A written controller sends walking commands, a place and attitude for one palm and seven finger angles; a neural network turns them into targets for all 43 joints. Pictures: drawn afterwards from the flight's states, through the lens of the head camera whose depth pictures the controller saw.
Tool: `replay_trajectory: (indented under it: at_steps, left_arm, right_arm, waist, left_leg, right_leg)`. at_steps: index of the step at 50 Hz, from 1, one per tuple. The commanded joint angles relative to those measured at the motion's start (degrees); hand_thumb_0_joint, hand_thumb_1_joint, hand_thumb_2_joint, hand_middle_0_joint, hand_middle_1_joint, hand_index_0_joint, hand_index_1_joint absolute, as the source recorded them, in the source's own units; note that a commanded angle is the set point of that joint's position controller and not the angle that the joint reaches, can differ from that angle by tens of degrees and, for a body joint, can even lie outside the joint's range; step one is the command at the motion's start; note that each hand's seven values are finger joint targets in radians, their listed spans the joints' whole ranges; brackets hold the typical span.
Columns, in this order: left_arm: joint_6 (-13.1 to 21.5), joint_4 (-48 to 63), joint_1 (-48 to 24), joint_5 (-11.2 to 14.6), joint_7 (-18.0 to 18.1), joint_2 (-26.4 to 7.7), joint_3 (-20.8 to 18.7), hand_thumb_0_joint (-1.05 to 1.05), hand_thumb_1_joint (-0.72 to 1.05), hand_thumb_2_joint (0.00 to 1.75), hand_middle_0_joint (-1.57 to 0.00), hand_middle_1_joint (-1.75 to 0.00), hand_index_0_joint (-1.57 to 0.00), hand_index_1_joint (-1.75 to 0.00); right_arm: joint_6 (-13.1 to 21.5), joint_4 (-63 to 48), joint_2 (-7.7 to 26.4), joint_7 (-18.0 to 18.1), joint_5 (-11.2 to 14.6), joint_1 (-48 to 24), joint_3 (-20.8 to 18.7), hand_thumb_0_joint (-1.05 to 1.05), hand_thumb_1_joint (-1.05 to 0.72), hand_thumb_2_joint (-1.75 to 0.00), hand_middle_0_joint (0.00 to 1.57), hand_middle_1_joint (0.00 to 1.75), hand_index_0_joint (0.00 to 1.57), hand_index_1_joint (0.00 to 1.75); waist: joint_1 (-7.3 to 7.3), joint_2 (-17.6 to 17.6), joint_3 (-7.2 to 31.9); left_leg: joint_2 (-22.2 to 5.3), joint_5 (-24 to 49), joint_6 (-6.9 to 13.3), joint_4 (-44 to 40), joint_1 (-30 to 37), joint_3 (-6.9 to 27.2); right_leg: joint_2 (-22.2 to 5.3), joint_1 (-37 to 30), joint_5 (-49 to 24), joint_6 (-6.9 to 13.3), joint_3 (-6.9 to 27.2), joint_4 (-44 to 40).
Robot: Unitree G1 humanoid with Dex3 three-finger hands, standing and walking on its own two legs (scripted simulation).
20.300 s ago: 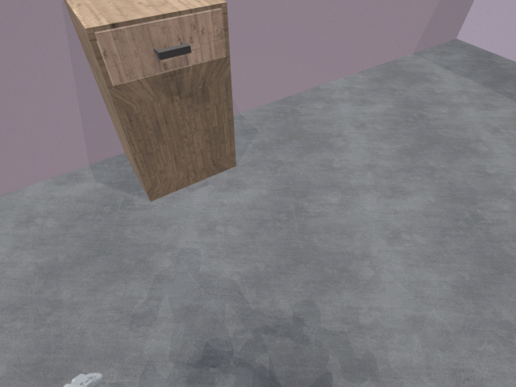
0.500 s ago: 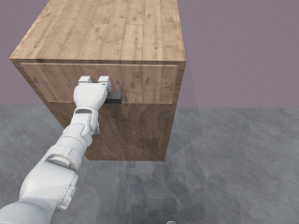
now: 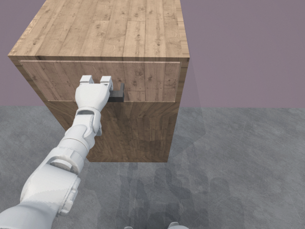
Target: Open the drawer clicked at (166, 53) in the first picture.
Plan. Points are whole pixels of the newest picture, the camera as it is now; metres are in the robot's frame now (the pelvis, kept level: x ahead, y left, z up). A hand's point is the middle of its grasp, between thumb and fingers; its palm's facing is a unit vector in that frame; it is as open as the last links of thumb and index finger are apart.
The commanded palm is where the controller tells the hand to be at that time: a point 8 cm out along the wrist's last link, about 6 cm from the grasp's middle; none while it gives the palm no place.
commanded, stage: close the thumb around the handle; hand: left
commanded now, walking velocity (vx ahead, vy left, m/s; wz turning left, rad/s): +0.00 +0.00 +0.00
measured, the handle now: (105, 90) +0.53 +0.14 +0.02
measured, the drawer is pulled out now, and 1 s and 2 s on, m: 0.00 0.00 0.10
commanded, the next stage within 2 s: pull the drawer open in 0.80 s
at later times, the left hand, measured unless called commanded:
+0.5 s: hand (98, 105) +0.47 +0.15 +0.02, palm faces +0.00 -0.02 -1.00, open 9.5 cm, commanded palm +0.44 +0.16 +0.05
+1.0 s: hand (99, 106) +0.47 +0.15 +0.01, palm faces +0.00 -0.02 -1.00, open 7.7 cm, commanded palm +0.43 +0.16 +0.05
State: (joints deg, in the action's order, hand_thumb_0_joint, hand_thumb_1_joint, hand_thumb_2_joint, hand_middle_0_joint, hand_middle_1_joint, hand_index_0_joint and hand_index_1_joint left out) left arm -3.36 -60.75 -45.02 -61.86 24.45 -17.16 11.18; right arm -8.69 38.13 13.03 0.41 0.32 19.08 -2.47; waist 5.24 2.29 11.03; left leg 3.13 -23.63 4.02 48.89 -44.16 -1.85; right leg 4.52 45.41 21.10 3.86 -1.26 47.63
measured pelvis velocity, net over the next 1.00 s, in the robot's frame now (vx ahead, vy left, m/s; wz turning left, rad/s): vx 0.00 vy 0.00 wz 0.00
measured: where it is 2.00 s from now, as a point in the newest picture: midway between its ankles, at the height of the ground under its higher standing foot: outside the picture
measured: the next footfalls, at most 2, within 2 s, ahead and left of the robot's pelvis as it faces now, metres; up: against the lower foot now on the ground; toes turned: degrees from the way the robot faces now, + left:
none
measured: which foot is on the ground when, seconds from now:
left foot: down 0.00-1.00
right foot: down 0.00-1.00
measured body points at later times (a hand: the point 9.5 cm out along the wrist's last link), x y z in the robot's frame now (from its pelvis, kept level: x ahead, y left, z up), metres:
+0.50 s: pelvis +0.01 +0.00 +0.00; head +0.08 +0.00 +0.45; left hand +0.46 +0.15 +0.07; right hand +0.06 -0.26 -0.13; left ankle -0.01 +0.08 -0.69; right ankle +0.01 -0.08 -0.69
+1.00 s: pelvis +0.00 +0.00 +0.00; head +0.08 -0.01 +0.44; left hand +0.46 +0.15 +0.07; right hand +0.05 -0.26 -0.13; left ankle -0.01 +0.08 -0.69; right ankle +0.01 -0.08 -0.69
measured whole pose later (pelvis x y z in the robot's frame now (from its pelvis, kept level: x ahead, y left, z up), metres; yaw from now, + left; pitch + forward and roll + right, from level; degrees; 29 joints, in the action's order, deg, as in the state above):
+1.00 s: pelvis +0.00 +0.00 +0.00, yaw +0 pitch +19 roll +0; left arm -2.1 -59.9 -44.1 -62.4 24.9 -17.7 10.2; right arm -8.6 37.5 13.3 1.3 0.6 18.4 -1.8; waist 5.5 2.0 10.7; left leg 2.9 -23.6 3.8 48.2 -43.9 -1.9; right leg 4.8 45.2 20.9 4.0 -1.1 46.8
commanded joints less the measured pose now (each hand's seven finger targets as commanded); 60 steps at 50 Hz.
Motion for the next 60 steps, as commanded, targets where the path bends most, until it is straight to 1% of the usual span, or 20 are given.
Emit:
replay_trajectory:
  at_steps: [1,5,8,9,12,15,17,20,22,23,25,26,28,30,31,34,36,38,45,60]
  left_arm:
    - [1.17,6.93,-17.76,-0.06,0.26,-4.28,-0.98,0.0,-0.5,0.3,-0.3,-1.2,-0.3,-1.2]
    - [1.22,7.56,-18.61,0.15,0.68,-7.08,-3.1,0.0,-0.5,0.3,-0.3,-1.2,-0.3,-1.2]
    - [0.81,7.13,-16.28,-0.43,1.18,-8.03,-3.94,0.0,-0.33,0.37,-0.31,-1.22,-0.31,-1.22]
    - [0.7,7.98,-16.76,-0.32,1.14,-6.06,-2.2,0.0,-0.28,0.4,-0.32,-1.22,-0.32,-1.22]
    - [0.03,6.71,-17.75,-0.41,1.43,-5.72,-1.97,0.0,-0.11,0.47,-0.33,-1.24,-0.33,-1.24]
    - [-0.54,7.07,-17.65,-0.15,1.29,-6.99,-3.19,0.0,0.06,0.54,-0.34,-1.26,-0.34,-1.26]
    - [-1.12,6.21,-18.39,-0.39,0.95,-7.56,-2.73,0.0,0.17,0.59,-0.35,-1.27,-0.35,-1.27]
    - [-1.24,6.14,-16.73,-0.14,0.33,-7.36,-3.05,0.0,0.34,0.66,-0.36,-1.29,-0.36,-1.29]
    - [-1.13,6.18,-18.22,-0.16,0.01,-7.62,-2.71,0.0,0.45,0.71,-0.37,-1.3,-0.37,-1.3]
    - [-1.23,5.25,-16.96,-0.4,-0.07,-8.23,-3.28,0.0,0.51,0.73,-0.37,-1.31,-0.37,-1.31]
    - [-0.76,6.57,-17.58,0.14,-0.51,-6.29,-2.1,0.0,0.62,0.78,-0.38,-1.32,-0.38,-1.32]
    - [-0.61,6.24,-16.27,-0.29,-0.36,-9.22,-4.38,0.0,0.68,0.8,-0.38,-1.33,-0.38,-1.33]
    - [-0.42,6.76,-16.67,0.09,-0.66,-6.84,-2.32,0.0,0.79,0.85,-0.39,-1.34,-0.39,-1.34]
    - [-0.4,5.81,-15.85,0.11,-0.7,-8.71,-3.78,0.0,0.9,0.9,-0.4,-1.35,-0.4,-1.35]
    - [-0.26,6.24,-15.41,-0.06,-0.65,-9.06,-4.02,0.0,0.9,0.9,-0.4,-1.35,-0.4,-1.35]
    - [-0.04,7.23,-17.68,0.17,-0.32,-8.66,-3.29,0.0,0.9,0.9,-0.4,-1.35,-0.4,-1.35]
    - [0.23,7.13,-16.61,-0.08,0.06,-11.29,-5.61,0.0,0.9,0.9,-0.4,-1.35,-0.4,-1.35]
    - [0.41,7.84,-17.01,0.19,0.31,-8.74,-3.9,0.0,0.9,0.9,-0.4,-1.35,-0.4,-1.35]
    - [-0.38,5.65,-18.95,0.1,0.85,-11.66,-5.5,0.0,0.9,0.9,-0.4,-1.35,-0.4,-1.35]
    - [1.09,13.78,-1.64,1.1,-0.36,-7.54,-5.0,0.0,0.9,0.9,-0.4,-1.35,-0.4,-1.35]
  right_arm:
    - [1.37,-4.78,8.19,0.25,-0.31,4.08,-3.0,0.0,-0.9,-0.9,0.2,0.3,0.2,0.3]
    - [1.43,-4.72,8.42,0.43,-0.45,4.21,-2.9,0.0,-0.9,-0.9,0.2,0.3,0.2,0.3]
    - [1.24,-4.74,8.31,0.43,-0.42,4.02,-2.86,0.0,-0.9,-0.9,0.2,0.3,0.2,0.3]
    - [1.16,-4.94,8.18,0.35,-0.37,3.67,-2.87,0.0,-0.9,-0.9,0.2,0.3,0.2,0.3]
    - [1.1,-4.42,8.34,0.28,-0.37,3.82,-2.91,0.0,-0.9,-0.9,0.2,0.3,0.2,0.3]
    - [1.01,-4.59,8.39,0.31,-0.52,3.78,-3.0,0.0,-0.9,-0.9,0.2,0.3,0.2,0.3]
    - [0.67,-4.47,8.45,0.57,-0.35,3.9,-2.66,0.0,-0.9,-0.9,0.2,0.3,0.2,0.3]
    - [0.6,-5.14,8.39,0.66,-0.35,3.48,-2.63,0.0,-0.9,-0.9,0.2,0.3,0.2,0.3]
    - [0.57,-4.79,8.5,0.85,-0.25,3.84,-2.54,0.0,-0.9,-0.9,0.2,0.3,0.2,0.3]
    - [0.49,-5.01,8.47,0.94,-0.2,3.82,-2.49,0.0,-0.9,-0.9,0.2,0.3,0.2,0.3]
    - [0.69,-5.24,8.23,0.84,-0.29,3.53,-2.64,0.0,-0.9,-0.9,0.2,0.3,0.2,0.3]
    - [0.62,-5.16,8.43,0.96,-0.36,3.79,-2.6,0.0,-0.9,-0.9,0.2,0.3,0.2,0.3]
    - [0.69,-5.55,8.25,0.96,-0.3,3.62,-2.51,0.0,-0.9,-0.9,0.2,0.3,0.2,0.3]
    - [0.67,-5.57,8.51,1.05,-0.23,3.74,-2.32,0.0,-0.9,-0.9,0.2,0.3,0.2,0.3]
    - [0.68,-5.65,8.43,1.05,-0.25,3.77,-2.36,0.0,-0.9,-0.9,0.2,0.3,0.2,0.3]
    - [0.91,-5.49,8.38,1.23,-0.13,3.89,-2.33,0.0,-0.9,-0.9,0.2,0.3,0.2,0.3]
    - [0.91,-5.45,8.4,1.24,-0.22,4.02,-2.34,0.0,-0.9,-0.9,0.2,0.3,0.2,0.3]
    - [1.06,-5.6,8.11,1.17,-0.22,3.89,-2.5,0.0,-0.9,-0.9,0.2,0.3,0.2,0.3]
    - [1.39,-4.99,8.58,1.35,-0.15,4.12,-2.21,0.0,-0.9,-0.9,0.2,0.3,0.2,0.3]
    - [0.2,-8.04,8.02,0.63,0.13,0.91,-2.66,0.0,-0.9,-0.9,0.2,0.3,0.2,0.3]
  waist:
    - [1.32,-3.11,16.28]
    - [1.03,-3.84,17.08]
    - [0.32,-3.8,16.98]
    - [0.58,-2.91,17.31]
    - [1.44,-4.01,15.98]
    - [0.82,-3.66,17.88]
    - [1.49,-3.85,16.39]
    - [0.54,-3.62,17.09]
    - [1.6,-4.34,16.03]
    - [0.96,-4.48,15.83]
    - [1.19,-3.42,16.54]
    - [0.51,-3.47,17.35]
    - [1.03,-4.13,16.59]
    - [0.73,-4.78,16.05]
    - [0.29,-3.79,16.58]
    - [1.26,-4.49,15.78]
    - [0.25,-3.53,17.23]
    - [0.64,-3.63,17.26]
    - [1.25,-3.96,16.15]
    - [-3.59,-4.26,18.22]
  left_leg:
    - [-1.48,15.61,-0.81,-4.91,10.24,2.5]
    - [-1.23,15.57,-0.69,-5.14,8.76,2.26]
    - [-1.19,16.44,-0.74,-5.25,8.88,1.94]
    - [-1.24,16.67,-0.84,-5.27,9.49,1.84]
    - [-1.42,16.45,-0.78,-5.14,9.49,2.08]
    - [-1.14,18.01,-0.7,-4.95,9.89,1.89]
    - [-1.14,16.77,-0.74,-5.11,8.57,1.74]
    - [-0.93,17.87,-0.72,-5.31,8.96,1.69]
    - [-1.17,16.92,-0.63,-5.14,8.56,1.7]
    - [-1.04,16.36,-0.71,-5.36,8.06,1.72]
    - [-1.06,17.25,-0.62,-5.11,9.14,1.57]
    - [-1.14,17.66,-0.65,-5.02,9.06,1.45]
    - [-1.06,16.87,-0.63,-5.01,8.33,1.37]
    - [-0.88,16.62,-0.6,-5.19,7.2,1.55]
    - [-0.93,16.67,-0.62,-5.19,7.28,1.23]
    - [-0.88,15.13,-0.54,-5.09,6.64,1.3]
    - [-0.89,16.38,-0.6,-4.98,7.24,1.36]
    - [-0.84,15.94,-0.62,-4.85,7.41,1.27]
    - [-0.68,14.2,-0.44,-4.9,5.74,1.34]
    - [-1.03,19.74,-0.76,-7.28,9.87,0.53]
  right_leg:
    - [-1.48,-11.24,-13.72,-0.78,2.82,-6.29]
    - [-1.64,-13.72,-15.04,-0.85,3.25,-6.33]
    - [-1.58,-14.18,-16.15,-0.81,3.33,-6.35]
    - [-1.61,-13.86,-16.15,-0.84,3.2,-6.39]
    - [-1.49,-12.48,-15.54,-0.92,2.93,-6.47]
    - [-1.47,-14.44,-17.62,-0.84,3.2,-6.36]
    - [-1.64,-14.23,-17.39,-1.09,3.38,-6.54]
    - [-1.55,-15.52,-18.28,-0.88,3.31,-6.51]
    - [-1.7,-14.49,-17.75,-1.13,3.41,-6.67]
    - [-1.65,-14.72,-16.88,-1.06,3.31,-6.6]
    - [-1.68,-14.85,-17.85,-0.99,3.4,-6.75]
    - [-1.68,-15.38,-18.33,-1.03,3.57,-6.35]
    - [-1.79,-15.27,-18.15,-1.18,3.63,-6.66]
    - [-1.76,-16.23,-18.42,-1.08,3.77,-6.65]
    - [-1.85,-16.43,-18.61,-1.15,3.92,-6.53]
    - [-1.97,-15.67,-17.22,-1.35,3.97,-6.88]
    - [-1.83,-16.2,-17.97,-1.11,3.95,-6.25]
    - [-1.88,-15.83,-17.57,-1.22,3.89,-6.53]
    - [-1.87,-15.36,-16.05,-1.3,4.04,-6.86]
    - [-1.79,-21.69,-21.9,-0.79,4.28,-7.5]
